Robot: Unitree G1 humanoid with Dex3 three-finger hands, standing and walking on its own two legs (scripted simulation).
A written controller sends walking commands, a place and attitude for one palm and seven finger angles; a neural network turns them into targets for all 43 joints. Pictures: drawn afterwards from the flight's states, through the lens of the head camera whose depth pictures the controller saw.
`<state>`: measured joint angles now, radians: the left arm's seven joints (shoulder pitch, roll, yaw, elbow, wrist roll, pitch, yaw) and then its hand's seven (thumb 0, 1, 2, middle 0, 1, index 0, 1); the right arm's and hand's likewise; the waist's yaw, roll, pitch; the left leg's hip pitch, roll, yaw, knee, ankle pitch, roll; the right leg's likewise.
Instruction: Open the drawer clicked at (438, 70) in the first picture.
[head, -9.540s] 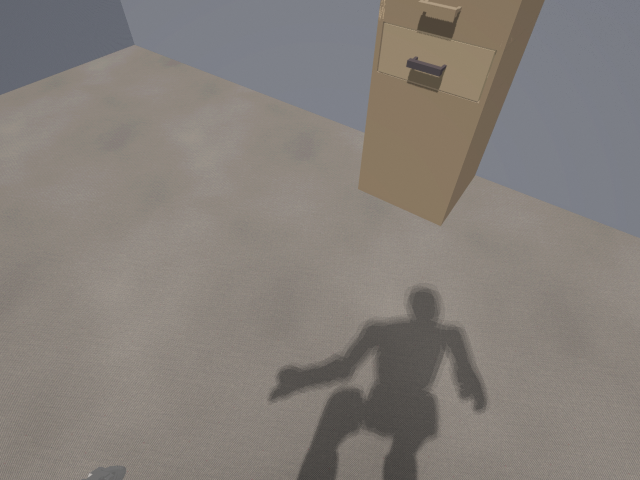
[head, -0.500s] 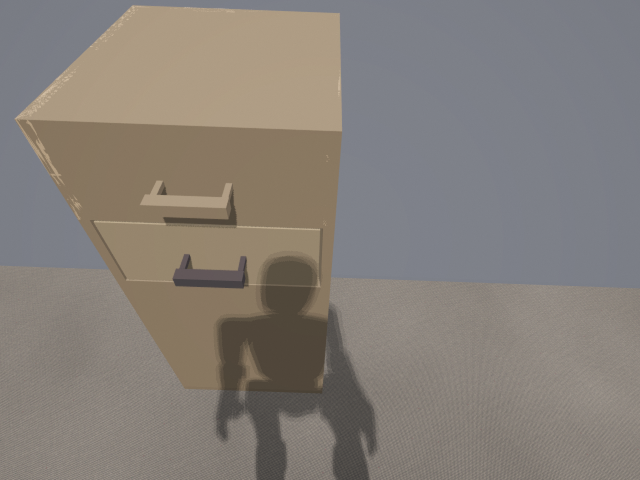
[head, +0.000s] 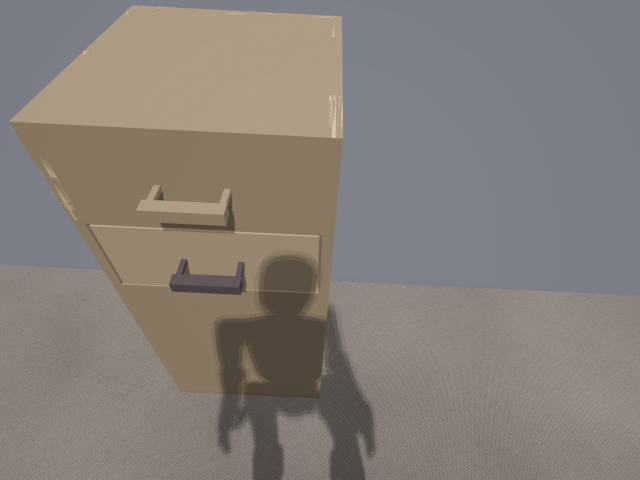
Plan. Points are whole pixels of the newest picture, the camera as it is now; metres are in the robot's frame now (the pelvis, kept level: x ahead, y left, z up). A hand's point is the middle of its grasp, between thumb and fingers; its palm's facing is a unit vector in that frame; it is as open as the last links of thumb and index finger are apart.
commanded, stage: look again from close up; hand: left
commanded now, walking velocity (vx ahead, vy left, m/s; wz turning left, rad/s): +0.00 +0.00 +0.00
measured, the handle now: (209, 274) +0.46 +0.23 -0.09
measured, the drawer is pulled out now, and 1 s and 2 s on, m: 0.00 0.00 0.00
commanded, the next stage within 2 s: shuffle to correct the standing spot in 0.20 s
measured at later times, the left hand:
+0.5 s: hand out of the picture -0.01 +0.15 -0.18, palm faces +0.05 -0.98 -0.19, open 7.3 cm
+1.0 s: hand out of the picture -0.03 +0.16 -0.18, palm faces +0.07 -0.98 -0.20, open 7.3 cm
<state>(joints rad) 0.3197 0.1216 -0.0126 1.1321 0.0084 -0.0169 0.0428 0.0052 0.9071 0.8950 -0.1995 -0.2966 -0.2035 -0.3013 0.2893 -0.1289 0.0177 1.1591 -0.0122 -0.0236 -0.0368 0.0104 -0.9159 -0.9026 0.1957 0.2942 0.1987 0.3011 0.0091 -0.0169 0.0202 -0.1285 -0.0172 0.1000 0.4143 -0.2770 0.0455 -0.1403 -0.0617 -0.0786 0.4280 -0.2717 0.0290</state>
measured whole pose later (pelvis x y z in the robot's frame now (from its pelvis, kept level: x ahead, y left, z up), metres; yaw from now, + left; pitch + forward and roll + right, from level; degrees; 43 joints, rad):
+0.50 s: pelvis -0.01 -0.01 +0.00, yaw +0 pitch +0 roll +1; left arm 0.30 0.13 0.01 1.08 0.01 0.00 0.05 0.01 0.91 0.89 -0.20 -0.30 -0.20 -0.30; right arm 0.28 -0.12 0.00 1.12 -0.01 0.00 -0.04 0.01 -0.92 -0.90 0.20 0.29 0.20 0.30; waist 0.01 -0.02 0.05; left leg -0.16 -0.01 0.11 0.44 -0.28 0.03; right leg -0.20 -0.06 -0.07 0.50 -0.30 0.01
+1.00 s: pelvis -0.04 -0.02 +0.00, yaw +2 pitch +1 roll +1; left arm 0.31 0.16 0.02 1.04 0.02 -0.01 0.02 0.01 0.93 0.90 -0.20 -0.30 -0.20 -0.30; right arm 0.34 -0.12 -0.01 1.10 -0.03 0.00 -0.02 0.00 -0.90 -0.90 0.20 0.29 0.20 0.30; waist 0.00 -0.03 -0.03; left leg -0.26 -0.03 0.08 0.46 -0.22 0.04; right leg -0.19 -0.02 -0.05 0.50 -0.35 -0.03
